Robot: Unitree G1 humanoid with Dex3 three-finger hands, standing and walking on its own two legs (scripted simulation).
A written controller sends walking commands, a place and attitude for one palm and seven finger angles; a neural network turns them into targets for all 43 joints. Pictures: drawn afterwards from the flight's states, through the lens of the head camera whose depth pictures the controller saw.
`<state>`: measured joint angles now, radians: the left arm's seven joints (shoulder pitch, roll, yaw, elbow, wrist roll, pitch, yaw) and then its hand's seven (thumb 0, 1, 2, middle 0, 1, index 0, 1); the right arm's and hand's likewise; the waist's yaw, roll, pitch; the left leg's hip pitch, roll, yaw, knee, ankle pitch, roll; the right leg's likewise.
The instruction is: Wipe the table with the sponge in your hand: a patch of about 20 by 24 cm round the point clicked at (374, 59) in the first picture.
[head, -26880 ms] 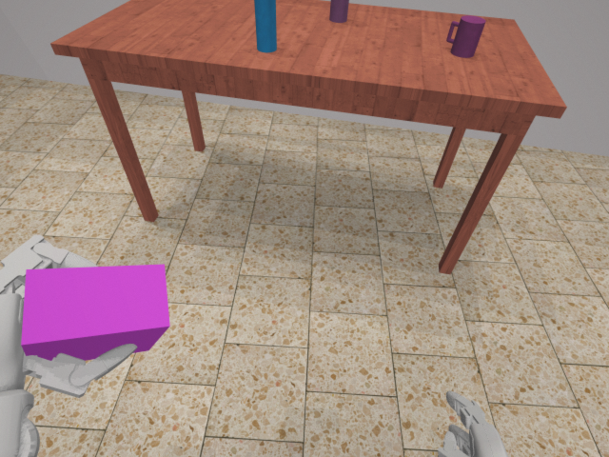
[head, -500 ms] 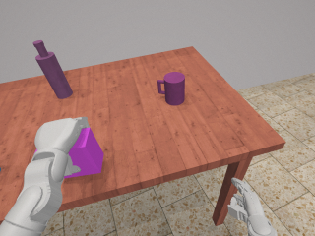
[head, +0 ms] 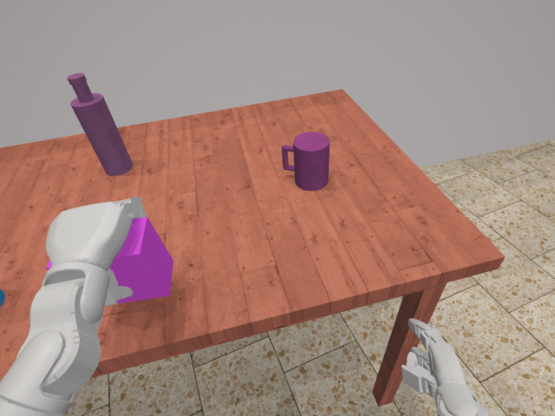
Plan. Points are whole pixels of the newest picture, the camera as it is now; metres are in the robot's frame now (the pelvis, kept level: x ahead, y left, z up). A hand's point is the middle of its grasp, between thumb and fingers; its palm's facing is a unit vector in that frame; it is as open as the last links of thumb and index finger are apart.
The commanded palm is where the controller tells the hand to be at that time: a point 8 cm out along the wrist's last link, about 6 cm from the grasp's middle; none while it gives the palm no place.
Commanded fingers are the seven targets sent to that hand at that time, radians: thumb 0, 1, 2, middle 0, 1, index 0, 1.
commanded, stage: move the sponge above the wiping area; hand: left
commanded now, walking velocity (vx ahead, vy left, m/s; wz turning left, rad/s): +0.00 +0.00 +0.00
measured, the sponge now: (123, 270) +0.24 +0.29 +0.11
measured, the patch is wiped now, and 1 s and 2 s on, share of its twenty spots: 0.00 0.00 0.00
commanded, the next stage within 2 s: lower the sponge onto the table in 1.14 s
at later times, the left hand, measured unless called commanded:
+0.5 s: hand (97, 236) +0.24 +0.29 +0.18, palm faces +0.24 -0.04 -0.97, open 10.1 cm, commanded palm +0.20 +0.27 +0.23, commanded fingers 0.00 0.10 1.30 -1.20 -1.60 -1.20 -1.60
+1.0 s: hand (101, 228) +0.25 +0.30 +0.18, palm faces +0.21 -0.08 -0.97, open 10.1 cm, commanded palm +0.20 +0.27 +0.23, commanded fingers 0.00 0.10 1.30 -1.20 -1.60 -1.20 -1.60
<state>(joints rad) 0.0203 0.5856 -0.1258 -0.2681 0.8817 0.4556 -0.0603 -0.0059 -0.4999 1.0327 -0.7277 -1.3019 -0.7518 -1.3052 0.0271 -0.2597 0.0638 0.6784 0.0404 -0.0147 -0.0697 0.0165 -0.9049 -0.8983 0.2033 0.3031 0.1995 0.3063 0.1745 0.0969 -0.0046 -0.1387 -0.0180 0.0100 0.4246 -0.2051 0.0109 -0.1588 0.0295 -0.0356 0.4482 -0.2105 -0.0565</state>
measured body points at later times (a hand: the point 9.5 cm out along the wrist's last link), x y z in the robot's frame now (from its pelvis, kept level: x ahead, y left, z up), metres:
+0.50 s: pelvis +0.00 +0.00 +0.00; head -0.04 -0.05 +0.45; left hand +0.22 +0.29 +0.23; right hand +0.26 -0.18 -0.07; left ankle +0.02 +0.11 -0.74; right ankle +0.03 -0.08 -0.74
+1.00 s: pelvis +0.00 -0.01 +0.00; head -0.03 -0.06 +0.45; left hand +0.24 +0.30 +0.23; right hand +0.26 -0.19 -0.07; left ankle +0.02 +0.11 -0.74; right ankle +0.03 -0.08 -0.74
